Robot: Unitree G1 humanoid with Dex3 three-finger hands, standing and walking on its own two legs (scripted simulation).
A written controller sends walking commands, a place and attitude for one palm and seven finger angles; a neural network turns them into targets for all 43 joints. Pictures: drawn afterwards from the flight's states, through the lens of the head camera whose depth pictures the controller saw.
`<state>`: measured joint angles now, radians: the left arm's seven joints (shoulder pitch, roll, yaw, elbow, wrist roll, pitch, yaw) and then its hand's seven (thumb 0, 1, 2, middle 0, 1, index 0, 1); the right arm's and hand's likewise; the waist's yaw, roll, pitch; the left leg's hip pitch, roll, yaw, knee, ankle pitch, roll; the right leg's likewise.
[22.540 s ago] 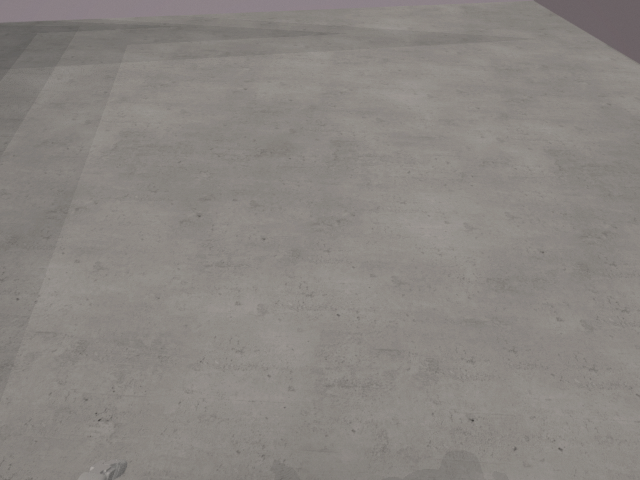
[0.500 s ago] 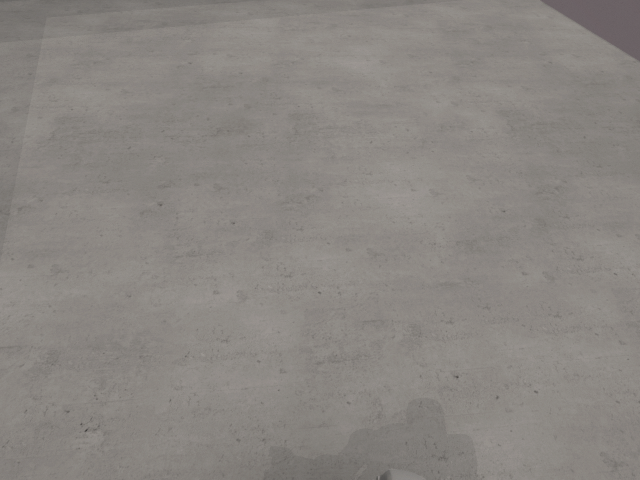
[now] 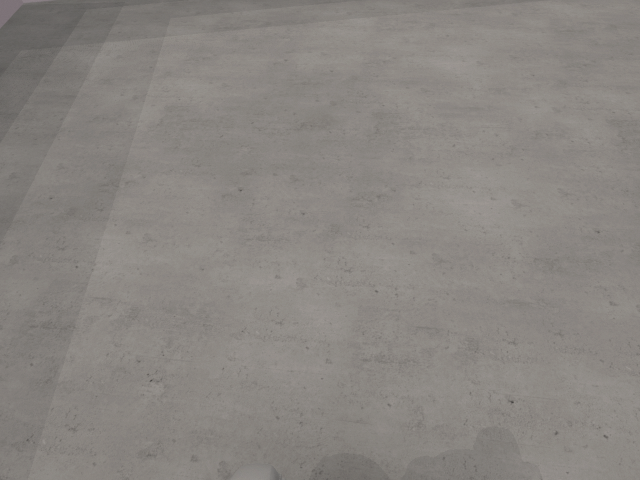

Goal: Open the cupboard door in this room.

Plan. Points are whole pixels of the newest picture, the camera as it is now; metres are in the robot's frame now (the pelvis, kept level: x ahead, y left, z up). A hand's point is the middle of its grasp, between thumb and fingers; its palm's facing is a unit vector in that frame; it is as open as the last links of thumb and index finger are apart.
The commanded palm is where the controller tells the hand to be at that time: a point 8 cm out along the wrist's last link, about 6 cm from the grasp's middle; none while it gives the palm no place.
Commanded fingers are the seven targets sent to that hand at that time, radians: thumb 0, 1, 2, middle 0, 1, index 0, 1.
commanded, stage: turn or walk to find it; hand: left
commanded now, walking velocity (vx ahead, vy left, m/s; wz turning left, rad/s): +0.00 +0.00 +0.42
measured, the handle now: out of the picture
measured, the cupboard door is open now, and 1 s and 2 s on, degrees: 0 0 0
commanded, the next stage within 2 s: stand and wait in 0.10 s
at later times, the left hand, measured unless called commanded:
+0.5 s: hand out of the picture +0.02 +0.26 -0.17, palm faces +0.22 -0.94 -0.25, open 7.4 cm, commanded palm none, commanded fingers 0.00 0.90 0.90 -0.20 -0.30 -0.20 -0.30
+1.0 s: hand out of the picture -0.08 +0.20 -0.16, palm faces +0.47 -0.84 -0.26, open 7.4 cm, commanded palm none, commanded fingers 0.00 0.90 0.90 -0.20 -0.30 -0.20 -0.30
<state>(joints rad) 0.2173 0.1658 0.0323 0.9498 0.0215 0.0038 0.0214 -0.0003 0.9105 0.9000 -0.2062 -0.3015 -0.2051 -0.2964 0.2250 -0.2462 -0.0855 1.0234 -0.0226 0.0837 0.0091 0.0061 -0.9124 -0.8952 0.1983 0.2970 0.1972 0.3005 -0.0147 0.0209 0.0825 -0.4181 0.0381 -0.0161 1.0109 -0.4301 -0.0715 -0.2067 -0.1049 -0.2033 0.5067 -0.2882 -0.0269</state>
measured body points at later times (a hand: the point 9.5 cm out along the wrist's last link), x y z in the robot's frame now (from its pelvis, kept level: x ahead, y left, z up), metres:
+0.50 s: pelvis -0.02 +0.04 +0.00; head +0.02 +0.05 +0.45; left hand +0.01 +0.31 -0.15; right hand +0.11 -0.19 -0.14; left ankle -0.03 +0.14 -0.74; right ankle +0.00 -0.11 -0.69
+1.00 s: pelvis -0.03 +0.00 +0.00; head +0.02 +0.00 +0.44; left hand -0.10 +0.24 -0.14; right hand +0.14 -0.21 -0.16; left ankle -0.13 +0.12 -0.70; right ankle +0.01 -0.09 -0.74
